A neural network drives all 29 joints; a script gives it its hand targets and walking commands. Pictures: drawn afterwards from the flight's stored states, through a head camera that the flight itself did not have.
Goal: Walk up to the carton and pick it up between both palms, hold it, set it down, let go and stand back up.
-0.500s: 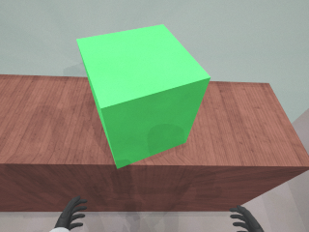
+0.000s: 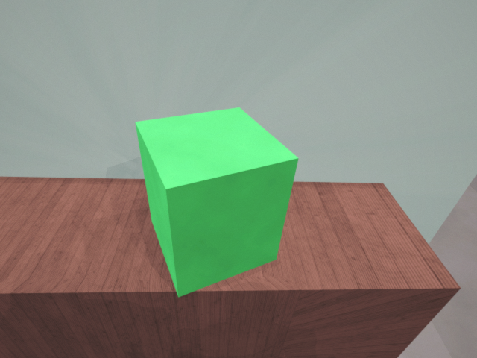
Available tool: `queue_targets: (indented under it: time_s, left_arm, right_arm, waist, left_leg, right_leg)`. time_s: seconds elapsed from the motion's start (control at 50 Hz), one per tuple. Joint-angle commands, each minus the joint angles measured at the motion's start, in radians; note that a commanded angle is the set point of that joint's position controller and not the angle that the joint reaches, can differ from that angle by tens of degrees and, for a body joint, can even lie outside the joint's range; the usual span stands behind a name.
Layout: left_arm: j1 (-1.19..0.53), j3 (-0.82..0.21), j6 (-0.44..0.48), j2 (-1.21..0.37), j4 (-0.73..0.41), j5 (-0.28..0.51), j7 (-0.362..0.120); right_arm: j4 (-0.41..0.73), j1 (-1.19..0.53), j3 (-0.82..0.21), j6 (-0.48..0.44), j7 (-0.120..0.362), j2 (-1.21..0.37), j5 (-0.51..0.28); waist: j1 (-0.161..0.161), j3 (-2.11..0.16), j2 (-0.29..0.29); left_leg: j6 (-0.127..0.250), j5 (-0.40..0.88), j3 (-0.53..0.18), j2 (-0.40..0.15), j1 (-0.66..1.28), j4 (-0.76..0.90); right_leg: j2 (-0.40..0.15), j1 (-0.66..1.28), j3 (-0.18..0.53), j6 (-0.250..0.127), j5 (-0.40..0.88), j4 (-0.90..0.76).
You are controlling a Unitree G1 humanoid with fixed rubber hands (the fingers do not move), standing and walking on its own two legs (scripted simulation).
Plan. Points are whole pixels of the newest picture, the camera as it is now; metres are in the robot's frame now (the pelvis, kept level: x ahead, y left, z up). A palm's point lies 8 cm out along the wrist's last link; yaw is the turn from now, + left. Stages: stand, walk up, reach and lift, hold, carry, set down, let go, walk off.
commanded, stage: stand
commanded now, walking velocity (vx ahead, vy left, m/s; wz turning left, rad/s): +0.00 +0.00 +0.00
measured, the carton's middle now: (211, 195) +0.46 +0.06 +0.08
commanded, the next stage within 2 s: none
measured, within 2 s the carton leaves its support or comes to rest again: neither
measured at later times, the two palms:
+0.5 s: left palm out of the picture +0.10 +0.27 -0.12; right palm out of the picture +0.06 -0.28 -0.10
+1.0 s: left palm out of the picture +0.08 +0.28 -0.12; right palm out of the picture +0.04 -0.28 -0.09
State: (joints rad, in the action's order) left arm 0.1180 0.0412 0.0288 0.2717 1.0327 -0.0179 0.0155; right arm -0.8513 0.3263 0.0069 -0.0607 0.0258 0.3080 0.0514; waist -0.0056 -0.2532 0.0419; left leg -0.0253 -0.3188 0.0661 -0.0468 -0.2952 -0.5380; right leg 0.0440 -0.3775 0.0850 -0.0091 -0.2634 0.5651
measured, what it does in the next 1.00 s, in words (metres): stands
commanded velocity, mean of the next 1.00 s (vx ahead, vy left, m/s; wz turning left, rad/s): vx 0.00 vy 0.00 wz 0.00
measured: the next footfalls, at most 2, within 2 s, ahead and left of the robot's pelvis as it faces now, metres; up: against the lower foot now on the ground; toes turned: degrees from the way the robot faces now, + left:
none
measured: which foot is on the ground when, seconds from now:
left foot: down 0.00-1.00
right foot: down 0.00-1.00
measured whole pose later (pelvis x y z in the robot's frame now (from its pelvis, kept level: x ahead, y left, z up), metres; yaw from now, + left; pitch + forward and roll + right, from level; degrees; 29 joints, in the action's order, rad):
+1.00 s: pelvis -0.02 +0.00 +0.00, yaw +0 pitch +3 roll +0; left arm 0.12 0.04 0.03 0.29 1.09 -0.02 0.02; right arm -0.87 0.34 0.01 -0.05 0.01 0.31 0.02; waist -0.01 -0.17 0.04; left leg -0.02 -0.29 0.07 -0.05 -0.30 -0.54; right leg 0.04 -0.36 0.08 -0.01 -0.21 0.53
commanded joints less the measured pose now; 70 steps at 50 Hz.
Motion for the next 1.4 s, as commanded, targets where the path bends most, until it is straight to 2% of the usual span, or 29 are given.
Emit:
queue_targets:
  time_s: [0.0,0.02,0.08,0.14,0.16,0.2,0.22,0.26,0.3,0.42,0.48,0.5,0.6,0.64,0.66,0.76,0.78,0.82,0.86,0.9,0.98,1.0,1.04,1.06,1.16,1.24,1.32,1.36,1.38]
  left_arm:
    - [-0.01,0.028,0.042,0.269,-0.035,-0.017,-0.012]
    - [-0.025,0.035,0.043,0.272,-0.033,-0.024,-0.018]
    - [-0.037,0.033,0.044,0.283,-0.016,-0.01,-0.013]
    - [-0.019,0.024,0.042,0.265,-0.016,-0.009,-0.012]
    - [-0.04,0.025,0.037,0.272,-0.007,-0.015,-0.006]
    - [-0.038,0.025,0.036,0.262,-0.01,-0.007,-0.013]
    - [-0.054,0.025,0.033,0.272,-0.002,-0.011,-0.013]
    - [-0.041,0.027,0.038,0.287,0.002,-0.009,-0.012]
    - [-0.061,0.028,0.036,0.28,0.002,-0.013,-0.009]
    - [-0.056,0.022,0.034,0.279,0.004,-0.011,-0.007]
    - [-0.04,0.023,0.037,0.28,0.005,-0.007,-0.011]
    - [-0.022,0.028,0.031,0.287,0.016,-0.014,-0.01]
    - [-0.036,0.026,0.039,0.284,0.012,-0.003,-0.009]
    - [-0.033,0.019,0.034,0.27,0.003,-0.006,-0.011]
    - [-0.03,0.021,0.033,0.256,0.025,-0.011,-0.011]
    - [-0.02,0.019,0.035,0.266,0.021,0.001,-0.008]
    - [-0.019,0.014,0.034,0.268,0.018,0.0,-0.01]
    - [-0.022,0.021,0.036,0.271,0.016,-0.003,-0.01]
    - [-0.04,0.023,0.034,0.286,0.012,-0.005,-0.011]
    - [-0.035,0.023,0.033,0.285,0.017,0.0,-0.007]
    - [-0.036,0.024,0.031,0.275,0.025,-0.001,-0.014]
    - [-0.02,0.025,0.031,0.289,0.031,-0.008,-0.015]
    - [-0.042,0.026,0.022,0.267,0.028,-0.004,-0.018]
    - [-0.036,0.026,0.027,0.282,0.032,-0.01,-0.019]
    - [-0.043,0.029,0.024,0.276,0.027,-0.007,-0.018]
    - [-0.018,0.022,0.022,0.272,0.046,-0.004,-0.019]
    - [-0.03,0.026,0.03,0.287,0.033,-0.006,-0.016]
    - [-0.03,0.015,0.028,0.274,0.03,0.003,-0.019]
    - [-0.038,0.024,0.036,0.274,0.027,0.001,-0.018]
  right_arm:
    - [-0.018,-0.014,0.065,-0.014,-0.034,0.224,-0.008]
    - [-0.026,0.009,0.066,-0.014,-0.036,0.236,-0.013]
    - [-0.017,-0.024,0.066,-0.01,-0.036,0.24,-0.006]
    - [-0.019,-0.008,0.066,-0.008,-0.045,0.231,-0.017]
    - [-0.015,-0.004,0.06,-0.015,-0.041,0.221,-0.019]
    - [-0.02,-0.025,0.067,-0.014,-0.046,0.233,-0.016]
    - [-0.023,-0.016,0.064,-0.01,-0.049,0.236,-0.011]
    - [-0.036,-0.009,0.061,-0.005,-0.041,0.243,-0.017]
    - [-0.02,-0.037,0.065,-0.016,-0.043,0.244,-0.019]
    - [-0.03,-0.031,0.054,-0.004,-0.044,0.215,-0.022]
    - [-0.023,-0.039,0.062,-0.01,-0.044,0.237,-0.018]
    - [-0.026,-0.011,0.063,-0.009,-0.048,0.237,-0.022]
    - [-0.014,-0.053,0.057,-0.006,-0.049,0.215,-0.028]
    - [-0.022,-0.023,0.061,-0.005,-0.048,0.234,-0.022]
    - [-0.03,-0.008,0.063,-0.01,-0.052,0.221,-0.026]
    - [-0.02,-0.039,0.064,-0.007,-0.05,0.241,-0.03]
    - [-0.033,-0.007,0.062,-0.005,-0.056,0.24,-0.031]
    - [-0.033,-0.002,0.059,-0.005,-0.054,0.22,-0.021]
    - [-0.035,-0.024,0.056,-0.001,-0.05,0.221,-0.022]
    - [-0.028,-0.05,0.059,-0.002,-0.047,0.238,-0.026]
    - [-0.034,-0.038,0.058,-0.001,-0.052,0.23,-0.027]
    - [-0.042,-0.025,0.059,0.004,-0.051,0.248,-0.029]
    - [-0.036,-0.054,0.06,0.004,-0.046,0.237,-0.021]
    - [-0.03,-0.044,0.065,0.001,-0.048,0.235,-0.033]
    - [-0.047,-0.027,0.059,0.001,-0.047,0.232,-0.026]
    - [-0.056,-0.007,0.065,0.007,-0.046,0.235,-0.027]
    - [-0.037,-0.039,0.057,-0.001,-0.052,0.223,-0.036]
    - [-0.044,-0.052,0.054,0.0,-0.052,0.232,-0.036]
    - [-0.04,-0.058,0.055,0.001,-0.054,0.234,-0.037]
  waist:
    - [0.0,0.183,-0.032]
    - [0.005,0.172,0.038]
    - [0.004,0.186,-0.023]
    - [0.009,0.177,-0.033]
    - [-0.006,0.16,0.023]
    - [0.003,0.154,-0.027]
    - [-0.01,0.174,0.009]
    - [0.001,0.198,-0.042]
    - [-0.008,0.135,0.004]
    - [-0.004,0.162,-0.042]
    - [0.003,0.165,-0.045]
    - [0.003,0.154,-0.012]
    - [-0.002,0.159,-0.066]
    - [0.001,0.178,-0.052]
    - [0.002,0.171,-0.008]
    - [-0.003,0.16,-0.067]
    - [0.004,0.191,-0.045]
    - [-0.01,0.172,-0.074]
    - [0.002,0.167,-0.024]
    - [0.004,0.191,-0.076]
    - [0.011,0.226,-0.027]
    - [-0.001,0.214,-0.074]
    - [0.004,0.234,-0.086]
    - [0.003,0.211,-0.05]
    - [-0.003,0.249,-0.065]
    - [-0.008,0.235,-0.047]
    - [-0.009,0.201,-0.105]
    - [0.011,0.206,-0.071]
    - [-0.004,0.183,-0.079]
  left_leg:
    - [0.072,0.106,-0.138,-0.089,0.027,0.136]
    - [0.065,0.11,-0.129,-0.083,0.036,0.14]
    - [0.08,0.07,-0.142,-0.088,0.016,0.14]
    - [0.081,0.1,-0.135,-0.085,0.021,0.134]
    - [0.069,0.095,-0.135,-0.081,0.016,0.14]
    - [0.073,0.094,-0.136,-0.083,0.029,0.141]
    - [0.069,0.125,-0.131,-0.086,0.029,0.135]
    - [0.07,0.143,-0.125,-0.084,0.019,0.141]
    - [0.071,0.134,-0.126,-0.086,0.031,0.119]
    - [0.067,0.207,-0.128,-0.09,0.066,0.123]
    - [0.071,0.209,-0.123,-0.088,0.062,0.129]
    - [0.074,0.195,-0.118,-0.085,0.056,0.119]
    - [0.069,0.173,-0.123,-0.092,0.07,0.123]
    - [0.072,0.182,-0.12,-0.088,0.05,0.124]
    - [0.078,0.172,-0.133,-0.087,0.062,0.136]
    - [0.066,0.203,-0.113,-0.096,0.081,0.11]
    - [0.073,0.176,-0.128,-0.088,0.055,0.115]
    - [0.071,0.159,-0.118,-0.088,0.065,0.123]
    - [0.073,0.125,-0.119,-0.087,0.056,0.137]
    - [0.072,0.149,-0.109,-0.082,0.055,0.133]
    - [0.08,0.094,-0.134,-0.085,0.027,0.147]
    - [0.074,0.083,-0.121,-0.085,0.057,0.137]
    - [0.072,0.021,-0.125,-0.093,0.042,0.158]
    - [0.07,0.013,-0.126,-0.081,0.054,0.157]
    - [0.073,-0.005,-0.136,-0.078,0.018,0.162]
    - [0.069,0.02,-0.118,-0.074,0.028,0.128]
    - [0.065,0.076,-0.134,-0.089,0.065,0.142]
    - [0.065,0.102,-0.137,-0.088,0.052,0.155]
    - [0.062,0.101,-0.136,-0.087,0.068,0.155]
  right_leg:
    - [-0.139,0.129,0.116,-0.033,0.137,-0.171]
    - [-0.143,0.163,0.107,-0.039,0.133,-0.16]
    - [-0.142,0.147,0.13,-0.042,0.122,-0.17]
    - [-0.146,0.167,0.127,-0.044,0.175,-0.164]
    - [-0.15,0.188,0.136,-0.05,0.175,-0.156]
    - [-0.142,0.192,0.121,-0.039,0.176,-0.161]
    - [-0.145,0.182,0.122,-0.04,0.197,-0.155]
    - [-0.147,0.18,0.13,-0.044,0.196,-0.152]
    - [-0.144,0.202,0.109,-0.043,0.213,-0.149]
    - [-0.145,0.174,0.123,-0.034,0.265,-0.152]
    - [-0.145,0.194,0.112,-0.041,0.268,-0.149]
    - [-0.153,0.204,0.118,-0.046,0.273,-0.15]
    - [-0.148,0.191,0.113,-0.037,0.26,-0.152]
    - [-0.148,0.193,0.107,-0.04,0.266,-0.153]
    - [-0.145,0.191,0.111,-0.038,0.26,-0.156]
    - [-0.157,0.189,0.116,-0.035,0.292,-0.16]
    - [-0.15,0.194,0.117,-0.042,0.272,-0.164]
    - [-0.147,0.188,0.121,-0.039,0.258,-0.165]
    - [-0.149,0.199,0.108,-0.04,0.259,-0.164]
    - [-0.15,0.176,0.126,-0.037,0.247,-0.172]
    - [-0.141,0.164,0.121,-0.037,0.141,-0.195]
    - [-0.151,0.159,0.138,-0.043,0.133,-0.203]
    - [-0.143,0.132,0.134,-0.04,0.094,-0.201]
    - [-0.127,0.147,0.119,-0.03,0.047,-0.212]
    - [-0.143,0.142,0.145,-0.04,-0.016,-0.225]
    - [-0.155,0.156,0.166,-0.036,0.002,-0.244]
    - [-0.137,0.166,0.123,-0.033,0.113,-0.207]
    - [-0.141,0.19,0.118,-0.036,0.171,-0.198]
    - [-0.139,0.187,0.116,-0.032,0.183,-0.196]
